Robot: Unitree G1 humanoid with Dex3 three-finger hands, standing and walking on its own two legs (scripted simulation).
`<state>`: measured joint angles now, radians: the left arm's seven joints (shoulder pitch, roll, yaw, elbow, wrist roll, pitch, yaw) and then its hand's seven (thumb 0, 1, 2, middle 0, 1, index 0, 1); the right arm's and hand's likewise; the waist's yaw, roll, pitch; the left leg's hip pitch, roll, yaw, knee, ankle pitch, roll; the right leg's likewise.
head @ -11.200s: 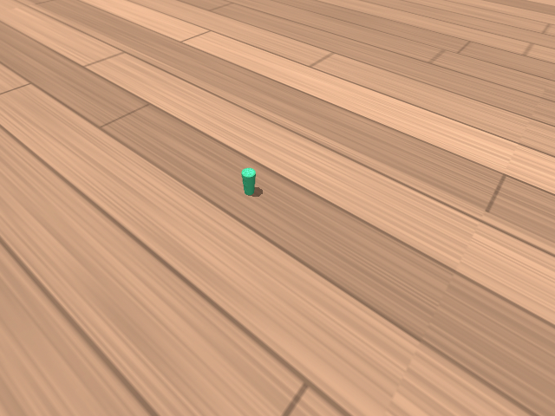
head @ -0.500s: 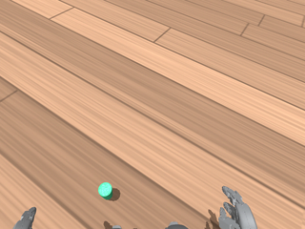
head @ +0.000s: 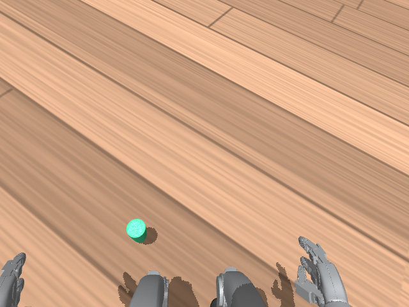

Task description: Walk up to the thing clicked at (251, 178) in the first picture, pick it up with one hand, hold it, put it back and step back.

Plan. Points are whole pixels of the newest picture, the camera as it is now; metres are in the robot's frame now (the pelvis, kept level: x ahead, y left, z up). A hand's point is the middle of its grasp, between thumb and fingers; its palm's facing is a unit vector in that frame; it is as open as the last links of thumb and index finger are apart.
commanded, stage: go down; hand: left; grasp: from the side
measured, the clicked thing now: (138, 232) +0.41 +0.19 -0.58
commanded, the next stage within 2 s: approach in 1.74 s
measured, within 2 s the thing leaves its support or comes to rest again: neither
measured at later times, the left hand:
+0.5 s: hand (48, 246) +0.29 +0.34 -0.20, palm faces +0.13 -0.97 -0.19, open 17.4 cm
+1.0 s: hand (51, 233) +0.33 +0.37 -0.25, palm faces +0.09 -0.99 -0.11, open 17.5 cm
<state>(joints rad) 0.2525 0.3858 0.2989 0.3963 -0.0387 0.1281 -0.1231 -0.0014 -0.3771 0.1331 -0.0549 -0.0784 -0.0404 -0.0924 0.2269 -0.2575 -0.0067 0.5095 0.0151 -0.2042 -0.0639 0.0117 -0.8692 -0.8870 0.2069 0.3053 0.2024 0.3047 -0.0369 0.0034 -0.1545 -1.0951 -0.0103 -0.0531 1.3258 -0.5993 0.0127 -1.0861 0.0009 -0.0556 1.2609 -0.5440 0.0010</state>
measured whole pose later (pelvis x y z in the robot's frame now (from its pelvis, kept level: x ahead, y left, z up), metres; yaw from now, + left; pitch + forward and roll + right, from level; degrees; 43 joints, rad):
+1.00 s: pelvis -0.07 +0.00 -0.24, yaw -4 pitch +33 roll -6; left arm -0.52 0.78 0.74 1.06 -0.20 -0.44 -0.68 -0.01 -0.56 0.03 -0.06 -0.06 -0.06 -0.06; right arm 0.12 -0.35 0.08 0.69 -0.02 -0.20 -0.02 0.01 -0.91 -0.90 0.21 0.30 0.20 0.30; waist -0.08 -0.02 -0.13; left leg -2.03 -0.02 -0.07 2.16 -0.72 0.02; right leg -2.01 -0.01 -0.08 2.06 -0.64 0.00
